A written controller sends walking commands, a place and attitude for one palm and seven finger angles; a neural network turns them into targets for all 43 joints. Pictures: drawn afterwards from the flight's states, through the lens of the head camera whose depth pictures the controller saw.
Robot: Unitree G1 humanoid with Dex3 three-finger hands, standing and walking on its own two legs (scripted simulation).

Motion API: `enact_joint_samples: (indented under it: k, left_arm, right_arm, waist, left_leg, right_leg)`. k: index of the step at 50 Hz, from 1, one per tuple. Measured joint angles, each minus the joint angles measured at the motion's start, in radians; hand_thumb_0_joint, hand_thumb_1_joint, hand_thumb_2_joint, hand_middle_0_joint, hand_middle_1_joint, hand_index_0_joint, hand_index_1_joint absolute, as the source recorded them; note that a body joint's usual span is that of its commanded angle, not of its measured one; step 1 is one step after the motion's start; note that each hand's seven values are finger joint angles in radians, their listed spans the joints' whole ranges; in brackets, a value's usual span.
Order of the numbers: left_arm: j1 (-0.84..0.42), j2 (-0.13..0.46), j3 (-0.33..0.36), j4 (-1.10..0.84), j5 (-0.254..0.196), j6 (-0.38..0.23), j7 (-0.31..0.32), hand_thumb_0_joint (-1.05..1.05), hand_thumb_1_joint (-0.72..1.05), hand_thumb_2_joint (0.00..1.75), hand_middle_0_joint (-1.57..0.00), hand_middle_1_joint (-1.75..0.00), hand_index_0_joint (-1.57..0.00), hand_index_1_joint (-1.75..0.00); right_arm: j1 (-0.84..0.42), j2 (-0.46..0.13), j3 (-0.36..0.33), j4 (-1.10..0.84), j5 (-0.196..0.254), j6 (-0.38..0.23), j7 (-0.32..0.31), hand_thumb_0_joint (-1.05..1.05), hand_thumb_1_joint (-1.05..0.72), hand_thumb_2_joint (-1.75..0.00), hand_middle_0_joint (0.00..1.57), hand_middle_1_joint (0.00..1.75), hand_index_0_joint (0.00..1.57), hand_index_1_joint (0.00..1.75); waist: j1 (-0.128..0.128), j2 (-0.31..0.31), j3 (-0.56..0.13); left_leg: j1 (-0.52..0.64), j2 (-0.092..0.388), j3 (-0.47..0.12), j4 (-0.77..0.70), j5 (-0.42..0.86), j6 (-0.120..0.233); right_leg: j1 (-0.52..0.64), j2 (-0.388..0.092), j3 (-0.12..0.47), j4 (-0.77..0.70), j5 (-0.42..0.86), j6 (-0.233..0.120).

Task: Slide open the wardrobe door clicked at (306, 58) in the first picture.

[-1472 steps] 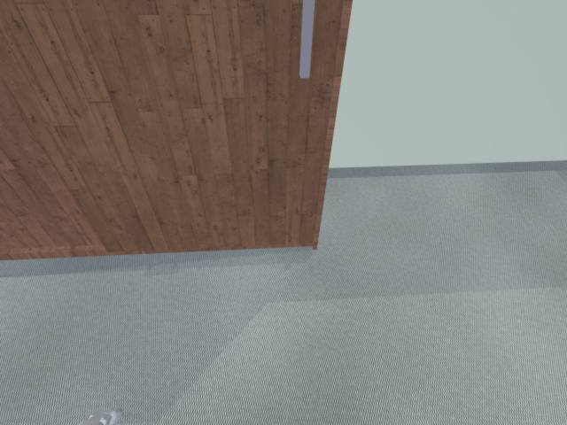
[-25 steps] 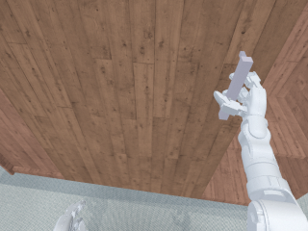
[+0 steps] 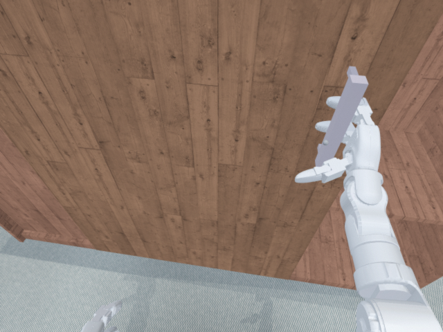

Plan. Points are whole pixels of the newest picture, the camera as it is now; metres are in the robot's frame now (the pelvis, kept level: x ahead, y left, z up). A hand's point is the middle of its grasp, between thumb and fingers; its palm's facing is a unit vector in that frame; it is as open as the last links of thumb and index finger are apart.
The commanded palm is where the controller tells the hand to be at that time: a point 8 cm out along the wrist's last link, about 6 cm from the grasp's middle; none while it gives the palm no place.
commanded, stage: slip the hand off the handle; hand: right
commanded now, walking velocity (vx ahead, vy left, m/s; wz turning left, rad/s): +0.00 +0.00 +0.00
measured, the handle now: (335, 121) +0.46 -0.16 +0.17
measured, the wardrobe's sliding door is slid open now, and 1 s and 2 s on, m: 0.46 0.46 0.46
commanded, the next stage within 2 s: draw the hand back to the body in 1.24 s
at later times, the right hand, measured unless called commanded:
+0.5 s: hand (366, 149) +0.41 -0.21 +0.15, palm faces +0.18 +0.98 -0.06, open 14.6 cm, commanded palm +0.38 -0.26 +0.15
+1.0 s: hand (377, 183) +0.33 -0.21 +0.15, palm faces +0.15 +0.99 -0.07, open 14.7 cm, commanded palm +0.29 -0.25 +0.15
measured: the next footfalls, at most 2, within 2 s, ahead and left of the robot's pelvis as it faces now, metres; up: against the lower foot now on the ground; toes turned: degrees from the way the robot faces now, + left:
none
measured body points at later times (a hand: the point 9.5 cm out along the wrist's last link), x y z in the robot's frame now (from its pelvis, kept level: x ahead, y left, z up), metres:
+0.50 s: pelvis +0.01 -0.01 +0.00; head +0.02 -0.01 +0.45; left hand +0.13 +0.24 -0.10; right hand +0.39 -0.26 +0.15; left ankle +0.03 +0.12 -0.73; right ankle +0.03 -0.12 -0.73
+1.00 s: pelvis +0.02 -0.01 +0.00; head +0.01 +0.00 +0.45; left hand +0.19 +0.22 -0.08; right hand +0.32 -0.26 +0.16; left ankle +0.03 +0.12 -0.73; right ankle +0.03 -0.12 -0.73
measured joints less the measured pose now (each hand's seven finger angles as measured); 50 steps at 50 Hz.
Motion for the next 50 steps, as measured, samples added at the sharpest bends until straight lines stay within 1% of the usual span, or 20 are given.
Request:
enact_joint_samples:
  k: [3,7,11,14,17,21,26,30,33,37,41,44,50]
  left_arm:
    - [-0.016,-0.004,-0.007,-0.012,0.003,0.005,-0.001,0.01,0.91,0.9,-0.2,-0.3,-0.21,-0.3]
    - [-0.036,-0.011,-0.017,-0.027,0.005,0.019,0.004,0.01,0.91,0.9,-0.2,-0.3,-0.21,-0.3]
    - [-0.047,-0.015,-0.024,-0.039,0.003,0.036,0.013,0.01,0.91,0.9,-0.2,-0.3,-0.21,-0.3]
    - [-0.049,-0.017,-0.027,-0.047,0.0,0.048,0.02,0.01,0.91,0.9,-0.2,-0.3,-0.21,-0.3]
    - [-0.047,-0.016,-0.029,-0.051,-0.002,0.058,0.027,0.01,0.91,0.9,-0.2,-0.3,-0.21,-0.3]
    - [-0.037,-0.009,-0.027,-0.048,-0.004,0.064,0.032,0.01,0.91,0.9,-0.2,-0.3,-0.21,-0.3]
    - [-0.016,0.005,-0.017,-0.036,-0.006,0.058,0.033,0.01,0.91,0.9,-0.2,-0.3,-0.21,-0.3]
    - [0.004,0.018,-0.009,-0.025,-0.009,0.051,0.032,0.01,0.91,0.9,-0.2,-0.3,-0.21,-0.3]
    - [0.019,0.024,0.0,-0.025,-0.012,0.044,0.026,0.01,0.91,0.9,-0.2,-0.3,-0.21,-0.3]
    - [0.024,0.027,0.002,-0.034,-0.015,0.034,0.017,0.02,0.91,0.9,-0.2,-0.3,-0.21,-0.3]
    - [0.003,0.018,-0.004,-0.051,-0.013,0.027,0.014,0.02,0.91,0.9,-0.2,-0.3,-0.21,-0.3]
    - [-0.016,0.006,-0.009,-0.065,-0.008,0.013,0.011,0.02,0.91,0.9,-0.2,-0.3,-0.21,-0.3]
    - [-0.056,-0.009,-0.023,-0.083,-0.006,-0.005,0.01,0.02,0.91,0.9,-0.2,-0.3,-0.21,-0.3]
  right_arm:
    - [0.003,0.01,0.003,-0.005,-0.005,0.001,-0.004,-0.02,0.55,-0.2,0.41,1.23,0.26,1.16]
    - [0.007,0.009,0.001,-0.01,-0.018,0.001,0.008,-0.02,0.55,-0.2,0.44,1.22,0.26,1.15]
    - [0.019,0.001,-0.006,-0.022,-0.01,0.012,0.033,-0.02,0.56,-0.2,0.46,1.21,0.26,1.15]
    - [0.031,-0.009,-0.023,-0.031,0.0,0.026,0.041,-0.02,0.56,-0.2,0.47,1.21,0.26,1.15]
    - [0.044,-0.03,-0.045,-0.037,0.004,0.035,0.045,-0.02,0.55,-0.2,0.45,1.2,0.28,1.15]
    - [0.054,-0.067,-0.083,-0.03,0.015,0.036,0.067,-0.02,0.55,-0.2,0.45,1.21,0.28,1.16]
    - [0.064,-0.118,-0.131,-0.018,0.039,0.018,0.112,-0.02,0.55,-0.2,0.4,1.21,0.28,1.16]
    - [0.064,-0.144,-0.143,-0.011,0.066,0.009,0.157,-0.02,0.55,-0.2,0.36,1.2,0.27,1.15]
    - [0.096,-0.135,-0.137,-0.058,0.089,0.013,0.182,-0.02,0.56,-0.2,0.32,1.18,0.26,1.15]
    - [0.179,-0.1,-0.114,-0.162,0.103,0.026,0.193,-0.02,0.56,-0.2,0.29,1.17,0.26,1.15]
    - [0.262,-0.067,-0.098,-0.262,0.093,0.061,0.17,-0.02,0.56,-0.2,0.27,1.16,0.26,1.15]
    - [0.331,-0.046,-0.088,-0.352,0.085,0.076,0.147,-0.02,0.56,-0.2,0.26,1.16,0.26,1.15]
    - [0.436,-0.033,-0.065,-0.494,0.086,0.106,0.14,-0.02,0.56,-0.2,0.26,1.16,0.26,1.15]
  waist:
    - [-0.002,0.001,-0.005]
    - [-0.003,0.005,-0.007]
    - [-0.003,0.008,-0.009]
    - [-0.003,0.008,-0.008]
    - [-0.002,0.009,-0.006]
    - [-0.002,0.009,-0.002]
    - [-0.005,0.004,-0.001]
    - [-0.013,-0.001,-0.003]
    - [-0.022,-0.006,-0.01]
    - [-0.029,-0.013,-0.019]
    - [-0.033,-0.013,-0.019]
    - [-0.041,-0.016,-0.019]
    - [-0.064,-0.025,-0.023]
  left_leg:
    - [-0.001,0.004,-0.001,0.004,-0.004,-0.004]
    - [0.0,0.006,-0.004,0.009,-0.009,-0.007]
    - [0.008,0.005,-0.009,0.004,-0.009,-0.009]
    - [0.017,0.003,-0.013,-0.002,-0.007,-0.01]
    - [0.022,0.001,-0.014,-0.007,-0.005,-0.01]
    - [0.022,0.0,-0.011,-0.01,-0.004,-0.01]
    - [0.013,0.0,-0.003,-0.005,-0.008,-0.01]
    - [0.004,0.004,0.006,0.003,-0.014,-0.011]
    - [0.003,0.006,0.006,0.007,-0.019,-0.012]
    - [0.01,0.009,0.003,0.014,-0.028,-0.016]
    - [0.02,0.01,-0.001,0.02,-0.036,-0.017]
    - [0.031,0.009,-0.003,0.02,-0.039,-0.015]
    - [0.061,0.008,0.008,0.02,-0.047,-0.011]
  right_leg:
    - [-0.002,0.003,-0.001,0.006,-0.005,-0.003]
    - [-0.001,0.006,-0.003,0.011,-0.011,-0.007]
    - [0.009,0.005,-0.008,0.009,-0.015,-0.008]
    - [0.018,0.003,-0.012,0.005,-0.016,-0.009]
    - [0.023,0.002,-0.014,0.003,-0.017,-0.009]
    - [0.018,0.0,-0.01,0.007,-0.018,-0.009]
    - [0.001,0.0,-0.001,0.021,-0.024,-0.009]
    - [-0.014,0.003,0.008,0.035,-0.03,-0.011]
    - [-0.017,0.005,0.009,0.041,-0.036,-0.012]
    - [-0.008,0.008,0.006,0.045,-0.045,-0.014]
    - [0.007,0.009,0.002,0.045,-0.05,-0.014]
    - [0.02,0.008,0.0,0.042,-0.053,-0.012]
    - [0.046,0.008,0.011,0.04,-0.055,-0.007]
